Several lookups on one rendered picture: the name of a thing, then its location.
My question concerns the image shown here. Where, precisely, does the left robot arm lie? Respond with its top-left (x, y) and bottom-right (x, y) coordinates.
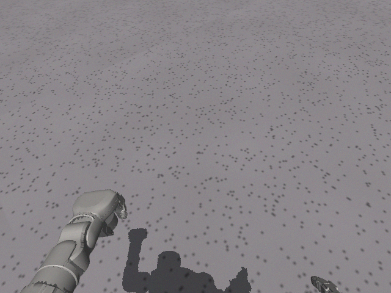
top-left (20, 212), bottom-right (103, 293)

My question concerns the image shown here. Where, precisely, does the tin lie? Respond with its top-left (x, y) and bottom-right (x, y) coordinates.
top-left (105, 212), bottom-right (118, 230)

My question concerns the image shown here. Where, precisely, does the right robot hand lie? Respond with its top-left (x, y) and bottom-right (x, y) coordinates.
top-left (311, 276), bottom-right (340, 293)

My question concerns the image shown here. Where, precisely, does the left robot hand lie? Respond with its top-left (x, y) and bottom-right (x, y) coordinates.
top-left (73, 189), bottom-right (128, 237)

